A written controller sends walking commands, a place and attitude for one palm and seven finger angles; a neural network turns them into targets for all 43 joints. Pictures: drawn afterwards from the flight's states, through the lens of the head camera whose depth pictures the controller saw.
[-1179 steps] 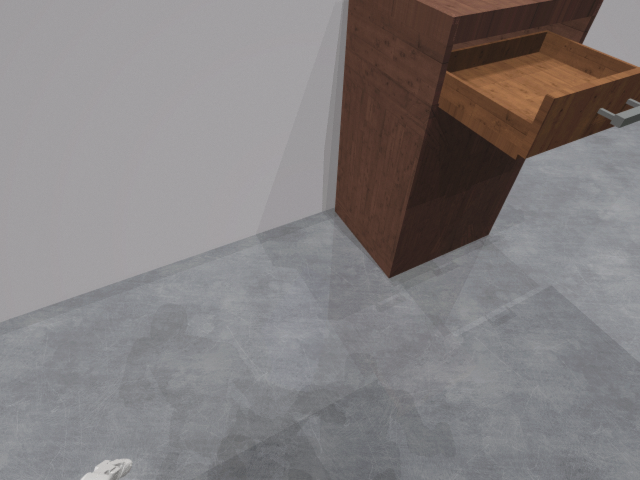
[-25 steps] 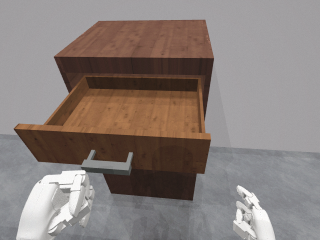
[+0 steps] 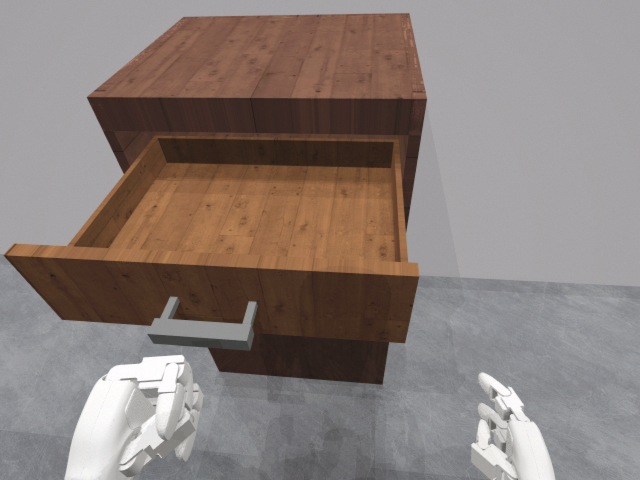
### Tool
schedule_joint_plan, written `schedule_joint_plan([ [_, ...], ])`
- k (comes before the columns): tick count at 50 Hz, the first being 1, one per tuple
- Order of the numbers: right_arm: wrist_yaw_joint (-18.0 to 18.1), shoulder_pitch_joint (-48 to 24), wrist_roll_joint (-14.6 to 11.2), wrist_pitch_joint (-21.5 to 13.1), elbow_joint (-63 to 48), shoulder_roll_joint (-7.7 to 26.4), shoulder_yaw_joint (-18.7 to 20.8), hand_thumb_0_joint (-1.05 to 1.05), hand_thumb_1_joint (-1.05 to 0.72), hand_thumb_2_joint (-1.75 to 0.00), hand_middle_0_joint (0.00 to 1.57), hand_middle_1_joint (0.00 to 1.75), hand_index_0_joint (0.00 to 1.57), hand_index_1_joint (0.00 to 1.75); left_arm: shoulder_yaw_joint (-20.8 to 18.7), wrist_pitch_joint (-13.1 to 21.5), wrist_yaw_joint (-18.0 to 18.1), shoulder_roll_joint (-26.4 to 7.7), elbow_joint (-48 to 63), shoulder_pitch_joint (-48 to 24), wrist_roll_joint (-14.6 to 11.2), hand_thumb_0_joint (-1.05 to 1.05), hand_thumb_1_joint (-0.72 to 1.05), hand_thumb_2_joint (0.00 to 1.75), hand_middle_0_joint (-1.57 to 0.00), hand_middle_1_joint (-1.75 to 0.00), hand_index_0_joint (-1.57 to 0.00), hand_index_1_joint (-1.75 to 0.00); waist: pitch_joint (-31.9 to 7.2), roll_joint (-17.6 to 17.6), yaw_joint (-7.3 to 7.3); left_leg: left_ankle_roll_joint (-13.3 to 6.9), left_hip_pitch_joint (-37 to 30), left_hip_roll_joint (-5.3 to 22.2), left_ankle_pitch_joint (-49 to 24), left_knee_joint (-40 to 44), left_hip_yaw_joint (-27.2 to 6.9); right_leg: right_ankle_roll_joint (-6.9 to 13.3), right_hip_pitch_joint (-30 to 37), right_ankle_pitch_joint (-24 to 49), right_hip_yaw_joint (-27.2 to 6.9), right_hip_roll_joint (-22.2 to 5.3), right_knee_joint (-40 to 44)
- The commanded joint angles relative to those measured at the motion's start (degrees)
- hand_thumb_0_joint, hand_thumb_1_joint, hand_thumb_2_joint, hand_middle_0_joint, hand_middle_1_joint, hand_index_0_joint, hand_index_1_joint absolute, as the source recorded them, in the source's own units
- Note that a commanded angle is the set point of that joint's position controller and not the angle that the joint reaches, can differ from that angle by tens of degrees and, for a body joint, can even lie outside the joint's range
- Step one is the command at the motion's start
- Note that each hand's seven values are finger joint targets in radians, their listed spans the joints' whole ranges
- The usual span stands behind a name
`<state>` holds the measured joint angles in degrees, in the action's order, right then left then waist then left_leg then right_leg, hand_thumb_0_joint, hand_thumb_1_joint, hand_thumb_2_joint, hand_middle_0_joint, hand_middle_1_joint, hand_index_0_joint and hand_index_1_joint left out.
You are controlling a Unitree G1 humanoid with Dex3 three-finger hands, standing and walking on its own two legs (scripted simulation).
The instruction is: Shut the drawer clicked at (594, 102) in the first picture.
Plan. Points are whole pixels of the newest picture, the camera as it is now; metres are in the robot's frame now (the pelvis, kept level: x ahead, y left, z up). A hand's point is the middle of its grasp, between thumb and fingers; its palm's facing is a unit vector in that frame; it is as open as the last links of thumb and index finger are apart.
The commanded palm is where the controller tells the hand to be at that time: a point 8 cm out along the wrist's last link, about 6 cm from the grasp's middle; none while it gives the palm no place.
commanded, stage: bring the fist close to the handle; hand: left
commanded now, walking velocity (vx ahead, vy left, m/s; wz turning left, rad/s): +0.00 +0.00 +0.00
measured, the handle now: (206, 320) +0.29 +0.17 +0.08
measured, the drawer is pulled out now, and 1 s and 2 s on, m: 0.29 0.29 0.21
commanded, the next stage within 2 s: push the drawer shut in 0.96 s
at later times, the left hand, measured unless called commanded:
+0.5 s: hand (215, 403) +0.19 +0.13 +0.08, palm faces -0.02 -1.00 -0.02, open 3.2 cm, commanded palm +0.16 +0.19 +0.08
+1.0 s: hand (215, 402) +0.19 +0.13 +0.08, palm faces +0.01 -1.00 -0.03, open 3.2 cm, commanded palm +0.16 +0.18 +0.08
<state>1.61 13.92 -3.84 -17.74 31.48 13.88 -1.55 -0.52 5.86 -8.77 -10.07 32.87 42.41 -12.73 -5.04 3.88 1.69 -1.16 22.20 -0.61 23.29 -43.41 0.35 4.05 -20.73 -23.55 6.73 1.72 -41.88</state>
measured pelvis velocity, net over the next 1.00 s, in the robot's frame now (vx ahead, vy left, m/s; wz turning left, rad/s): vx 0.00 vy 0.01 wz -0.01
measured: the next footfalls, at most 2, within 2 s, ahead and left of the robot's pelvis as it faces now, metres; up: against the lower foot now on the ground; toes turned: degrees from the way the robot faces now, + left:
none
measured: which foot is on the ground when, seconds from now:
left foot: down 0.00-1.00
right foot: down 0.00-1.00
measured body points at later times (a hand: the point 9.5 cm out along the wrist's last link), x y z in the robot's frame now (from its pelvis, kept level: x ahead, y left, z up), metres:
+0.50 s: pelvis +0.00 +0.01 -0.01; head +0.02 -0.01 +0.44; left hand +0.18 +0.18 +0.08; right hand +0.18 -0.22 -0.08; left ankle -0.01 +0.11 -0.71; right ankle -0.01 -0.07 -0.71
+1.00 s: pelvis +0.00 +0.01 -0.02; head +0.03 -0.01 +0.43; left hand +0.18 +0.19 +0.08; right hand +0.18 -0.22 -0.09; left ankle -0.01 +0.11 -0.71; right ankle -0.01 -0.07 -0.71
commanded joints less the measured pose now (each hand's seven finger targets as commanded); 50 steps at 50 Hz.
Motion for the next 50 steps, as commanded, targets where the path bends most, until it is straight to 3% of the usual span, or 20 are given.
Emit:
schedule_joint_plan([
  [1,0.0,-7.7,0.2,-2.7,-10.4,4.7,2.1,0.0,-0.9,-0.9,0.2,0.3,0.2,0.3,-3.8,5.3,1.2,-4.2,10.0,-1.4,-0.2,0.0,0.9,0.9,-1.4,-1.6,-1.4,-1.6,-0.6,-5.3,-0.04,-1.3,0.5,0.0,-11.6,4.3,-2.1,-3.6,-1.0,13.0,-6.2,-3.0,8.2],
  [4,0.0,-6.9,0.4,-1.8,-10.9,5.0,1.9,0.0,-0.9,-0.9,0.2,0.3,0.2,0.3,-2.1,6.1,1.2,-2.8,8.6,-4.1,0.0,0.0,0.9,0.9,-1.4,-1.6,-1.4,-1.6,-0.9,-5.3,-0.9,-1.3,1.5,-0.1,-10.8,3.8,-1.9,-3.8,-2.2,11.5,-6.1,-3.0,7.5],
  [6,0.0,-6.8,0.5,-1.6,-10.8,5.1,2.1,0.0,-0.9,-0.9,0.2,0.3,0.2,0.3,-3.4,6.9,1.7,-4.3,8.3,-5.2,0.2,0.0,0.9,0.9,-1.4,-1.6,-1.4,-1.6,-2.1,-4.2,-0.66,-1.3,1.6,-0.1,-10.9,3.7,-2.2,-3.3,-2.0,11.2,-5.8,-2.7,6.7],
  [8,-0.2,-6.2,0.5,-1.5,-11.6,5.0,2.0,0.0,-0.9,-0.9,0.2,0.3,0.2,0.3,-0.7,7.4,1.8,-2.1,7.9,-4.6,0.4,0.0,0.9,0.9,-1.4,-1.6,-1.4,-1.6,-3.1,-3.1,-1.01,-1.3,1.5,0.0,-11.1,3.4,-2.1,-3.3,-2.7,11.4,-5.1,-2.7,5.7],
  [11,-0.3,-5.9,0.7,-1.1,-11.2,5.3,2.0,0.0,-0.9,-0.9,0.2,0.3,0.2,0.3,-1.5,7.9,2.3,-3.1,6.3,-6.1,0.5,0.0,0.9,0.9,-1.4,-1.6,-1.4,-1.6,-3.6,-3.1,-1.11,-1.1,2.2,0.1,-11.1,3.0,-2.5,-3.0,-3.2,11.4,-4.9,-2.3,4.8],
  [13,-0.5,-5.4,0.8,-0.8,-11.9,5.2,2.2,0.0,-0.9,-0.9,0.2,0.3,0.2,0.3,0.6,8.3,2.5,-1.0,5.2,-5.4,1.0,0.0,0.9,0.9,-1.4,-1.6,-1.4,-1.6,-4.2,-4.4,-1.31,-1.1,2.6,0.1,-11.8,2.6,-2.4,-3.1,-3.6,12.4,-4.4,-2.3,3.8],
  [16,-0.6,-5.3,1.0,0.2,-12.0,5.5,2.4,0.0,-0.9,-0.9,0.2,0.3,0.2,0.3,0.3,8.4,3.4,-1.9,3.0,-6.6,1.8,0.0,0.9,0.9,-1.4,-1.6,-1.4,-1.6,-3.8,-5.5,-1.49,-1.1,4.1,0.1,-11.3,2.0,-2.5,-3.1,-4.3,12.4,-4.7,-2.2,3.2],
  [18,-0.8,-4.9,1.1,0.9,-12.8,5.6,2.3,0.0,-0.9,-0.9,0.2,0.3,0.2,0.3,1.6,8.7,3.9,-0.7,2.4,-7.0,2.4,0.0,0.9,0.9,-1.4,-1.6,-1.4,-1.6,-3.9,-6.1,-1.75,-1.1,4.9,0.0,-11.4,1.7,-2.4,-3.2,-4.8,12.6,-4.6,-2.1,2.4],
  [21,-0.9,-4.8,1.4,1.9,-12.8,5.6,2.5,0.0,-0.9,-0.9,0.2,0.3,0.2,0.3,-0.6,9.5,5.2,-2.8,1.9,-7.3,3.0,0.0,0.9,0.9,-1.4,-1.6,-1.4,-1.6,-5.4,-5.4,-1.17,-1.0,5.4,0.0,-12.3,1.1,-2.2,-2.8,-4.5,13.6,-4.5,-1.9,1.3],
  [24,-1.2,-4.2,1.5,2.5,-13.6,5.5,2.2,0.0,-0.9,-0.9,0.2,0.3,0.2,0.3,1.2,10.9,5.8,-1.1,2.2,-9.1,3.0,0.0,0.9,0.9,-1.4,-1.6,-1.4,-1.6,-6.7,-3.7,-1.89,-0.9,5.7,0.0,-12.3,0.1,-2.0,-2.9,-5.6,13.8,-4.7,-1.9,0.2],
  [26,-1.3,-3.8,1.6,2.7,-13.0,5.8,2.4,0.0,-0.9,-0.9,0.2,0.3,0.2,0.3,0.2,11.9,6.2,-2.0,1.3,-10.8,3.0,0.0,0.9,0.9,-1.4,-1.6,-1.4,-1.6,-6.4,-3.2,-2.14,-0.8,6.3,0.0,-12.1,-0.5,-2.3,-2.7,-6.5,13.3,-4.6,-1.7,-0.2],
  [28,-1.5,-3.6,1.8,2.8,-13.5,5.9,2.3,0.0,-0.9,-0.9,0.2,0.3,0.2,0.3,2.8,12.8,6.0,0.1,0.3,-10.7,3.2,0.0,0.9,0.9,-1.4,-1.6,-1.4,-1.6,-6.5,-2.9,-2.79,-0.7,6.7,0.2,-12.1,-1.3,-2.3,-2.8,-7.8,13.3,-4.4,-1.6,-1.0],
  [30,-1.7,-3.3,1.7,2.9,-13.9,6.1,2.4,0.0,-0.9,-0.9,0.2,0.3,0.2,0.3,3.0,13.4,5.8,-0.4,1.6,-10.8,3.1,0.0,0.9,0.9,-1.4,-1.6,-1.4,-1.6,-8.4,-2.1,-2.59,-0.7,6.3,0.2,-12.5,-1.4,-2.5,-2.6,-7.5,13.3,-4.4,-1.6,-1.5],
  [34,-1.7,-2.9,1.5,3.8,-14.6,6.1,2.6,0.0,-0.9,-0.9,0.2,0.3,0.2,0.3,3.1,12.4,6.1,-0.7,1.3,-9.1,3.5,0.0,0.9,0.9,-1.4,-1.6,-1.4,-1.6,-9.8,-4.2,-2.38,-0.9,6.7,0.5,-13.3,-1.6,-2.4,-2.8,-6.5,14.5,-4.5,-1.6,-1.7],
  [36,-1.6,-3.1,1.4,4.4,-14.5,6.0,2.7,0.0,-0.9,-0.9,0.2,0.3,0.2,0.3,1.6,11.6,6.7,-2.0,0.5,-8.7,4.0,0.0,0.9,0.9,-1.4,-1.6,-1.4,-1.6,-8.8,-3.8,-1.98,-0.7,7.1,0.5,-13.6,-1.2,-2.5,-2.6,-6.3,14.7,-4.5,-1.6,-1.7],
  [38,-1.8,-3.1,1.4,5.0,-15.3,5.7,2.6,0.0,-0.9,-0.9,0.2,0.3,0.2,0.3,2.7,11.0,7.0,-0.6,0.8,-7.1,4.0,0.0,0.9,0.9,-1.4,-1.6,-1.4,-1.6,-8.6,-5.3,-1.91,-0.8,7.6,0.5,-13.7,-1.2,-2.2,-2.8,-6.0,15.6,-4.4,-1.6,-1.7],
  [40,-1.7,-3.3,1.4,5.7,-15.2,5.6,2.6,0.0,-0.9,-0.9,0.2,0.3,0.2,0.3,1.1,10.6,7.3,-1.3,0.6,-6.1,3.7,0.0,0.9,0.9,-1.4,-1.6,-1.4,-1.6,-8.4,-6.8,-1.62,-0.8,8.3,0.4,-13.9,-1.3,-1.9,-2.9,-4.9,16.9,-4.7,-1.6,-1.7],
  [41,-1.6,-3.7,1.3,6.1,-15.1,5.6,2.7,0.0,-0.9,-0.9,0.2,0.3,0.2,0.3,-0.1,10.5,7.5,-2.3,0.2,-5.3,3.7,0.0,0.9,0.9,-1.4,-1.6,-1.4,-1.6,-7.9,-5.9,-1.16,-0.8,8.6,0.3,-13.7,-1.2,-1.9,-2.8,-4.7,16.5,-4.8,-1.5,-1.4],
  [48,-1.6,-3.1,1.4,5.5,-15.3,5.8,2.3,0.0,-0.9,-0.9,0.2,0.3,0.2,0.3,3.2,13.1,6.6,-0.7,3.7,-8.7,3.2,0.0,0.9,0.9,-1.4,-1.6,-1.4,-1.6,-7.2,-3.3,-3.26,-1.0,8.0,0.4,-11.7,-2.4,-2.0,-3.0,-7.6,14.0,-5.2,-1.6,-1.3],
  [50,-1.6,-2.8,1.4,5.2,-15.2,5.9,2.5,0.0,-0.9,-0.9,0.2,0.3,0.2,0.3,2.9,13.6,6.2,-0.8,3.2,-7.8,3.0,0.0,0.9,0.9,-1.4,-1.6,-1.4,-1.6,-7.6,-3.3,-3.06,-0.9,8.1,0.4,-11.2,-2.6,-2.3,-2.9,-7.9,12.9,-5.1,-1.5,-1.4],
])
